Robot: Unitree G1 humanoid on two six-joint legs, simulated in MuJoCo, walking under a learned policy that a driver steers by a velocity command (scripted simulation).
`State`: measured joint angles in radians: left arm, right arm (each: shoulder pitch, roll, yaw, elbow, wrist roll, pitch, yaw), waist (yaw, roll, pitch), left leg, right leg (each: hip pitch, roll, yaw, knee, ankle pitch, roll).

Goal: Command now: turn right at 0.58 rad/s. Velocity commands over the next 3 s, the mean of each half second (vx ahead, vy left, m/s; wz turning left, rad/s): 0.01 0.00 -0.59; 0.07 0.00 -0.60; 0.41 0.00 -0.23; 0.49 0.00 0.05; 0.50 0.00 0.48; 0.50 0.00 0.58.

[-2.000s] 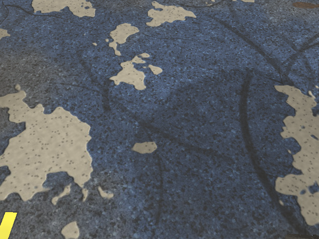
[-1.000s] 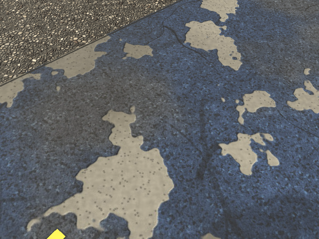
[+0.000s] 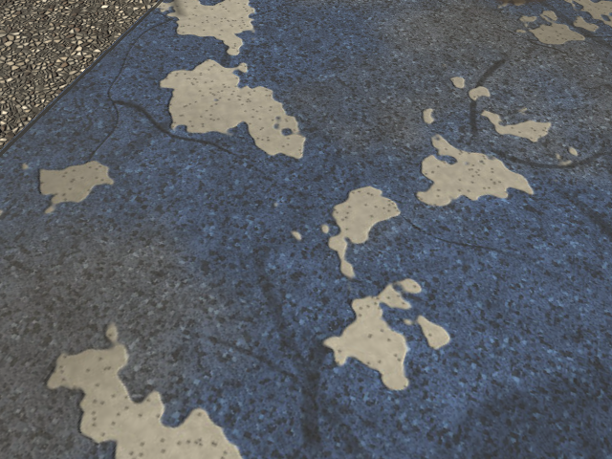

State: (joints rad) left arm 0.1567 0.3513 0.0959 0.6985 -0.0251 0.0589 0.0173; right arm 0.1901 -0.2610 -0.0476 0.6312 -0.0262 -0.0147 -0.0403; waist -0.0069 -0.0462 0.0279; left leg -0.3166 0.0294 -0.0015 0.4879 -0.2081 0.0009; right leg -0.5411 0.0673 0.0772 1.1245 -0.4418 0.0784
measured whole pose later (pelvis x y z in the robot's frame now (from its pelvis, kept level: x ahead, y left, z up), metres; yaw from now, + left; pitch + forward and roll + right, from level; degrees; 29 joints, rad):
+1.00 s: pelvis +0.03 -0.02 +0.01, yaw -36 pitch +2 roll +0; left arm 0.22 0.32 0.09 0.65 -0.02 0.05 -0.01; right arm 0.23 -0.27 -0.07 0.68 0.00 -0.02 -0.03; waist -0.03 -0.02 0.02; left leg -0.18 0.05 0.08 0.38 -0.23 0.01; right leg -0.47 -0.03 0.02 0.92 -0.38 0.07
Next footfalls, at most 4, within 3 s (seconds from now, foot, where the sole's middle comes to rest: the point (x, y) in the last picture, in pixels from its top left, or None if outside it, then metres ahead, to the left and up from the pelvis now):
0.24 right None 0.03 -0.14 -0.78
0.70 left None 0.12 0.07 -0.78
1.14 right None -0.01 -0.18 -0.78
1.62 left None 0.42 -0.27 -0.78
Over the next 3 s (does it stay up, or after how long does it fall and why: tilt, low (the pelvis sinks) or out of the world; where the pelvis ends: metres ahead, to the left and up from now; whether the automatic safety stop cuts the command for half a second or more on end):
stays up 0.83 -0.58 0.01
